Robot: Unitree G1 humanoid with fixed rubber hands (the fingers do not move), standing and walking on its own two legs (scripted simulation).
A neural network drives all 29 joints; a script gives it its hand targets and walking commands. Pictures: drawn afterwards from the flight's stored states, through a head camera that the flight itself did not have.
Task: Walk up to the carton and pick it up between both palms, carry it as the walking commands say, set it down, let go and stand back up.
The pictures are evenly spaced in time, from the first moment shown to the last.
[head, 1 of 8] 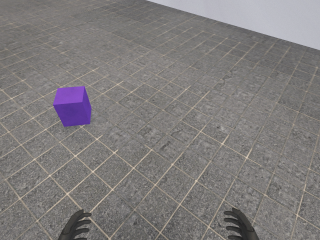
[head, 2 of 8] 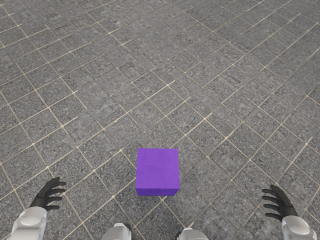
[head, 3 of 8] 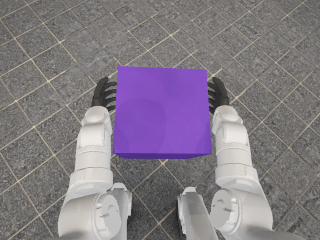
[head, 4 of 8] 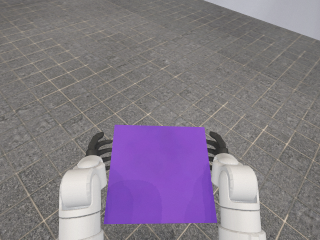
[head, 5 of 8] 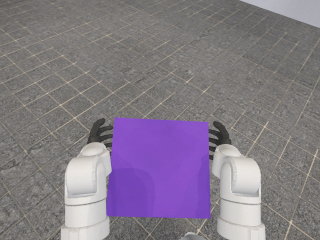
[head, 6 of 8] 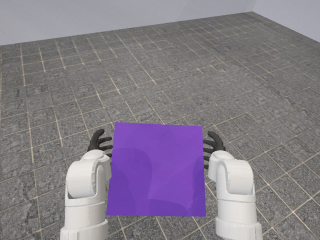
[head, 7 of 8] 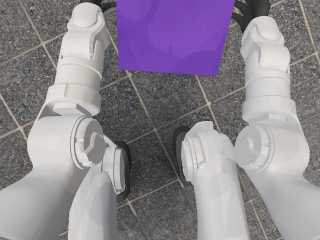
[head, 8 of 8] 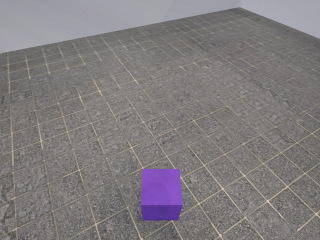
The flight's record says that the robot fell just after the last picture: no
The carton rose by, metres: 0.64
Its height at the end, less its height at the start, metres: +0.00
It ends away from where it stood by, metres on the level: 2.54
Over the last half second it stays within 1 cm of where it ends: yes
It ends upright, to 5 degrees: yes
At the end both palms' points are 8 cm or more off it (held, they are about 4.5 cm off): yes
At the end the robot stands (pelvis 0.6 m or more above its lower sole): yes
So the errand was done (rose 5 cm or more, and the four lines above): yes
